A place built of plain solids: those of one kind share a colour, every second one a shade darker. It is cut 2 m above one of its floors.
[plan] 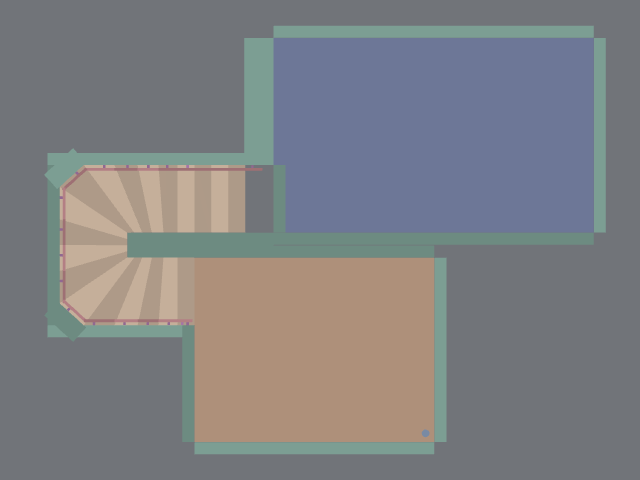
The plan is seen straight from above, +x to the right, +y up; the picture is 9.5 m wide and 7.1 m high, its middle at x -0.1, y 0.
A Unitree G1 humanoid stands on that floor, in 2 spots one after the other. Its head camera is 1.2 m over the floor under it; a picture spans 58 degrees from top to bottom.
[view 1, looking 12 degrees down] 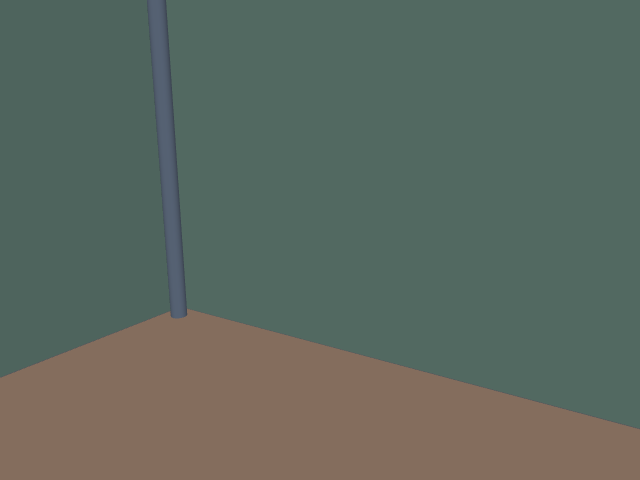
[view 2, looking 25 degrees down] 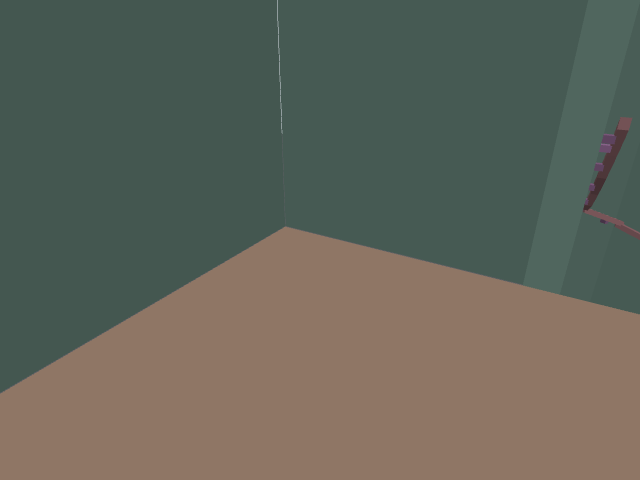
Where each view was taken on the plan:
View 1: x -0.96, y -0.83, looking -59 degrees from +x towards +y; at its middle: wall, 2.57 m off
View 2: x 0.32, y -1.34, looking -149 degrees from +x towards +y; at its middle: floor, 2.84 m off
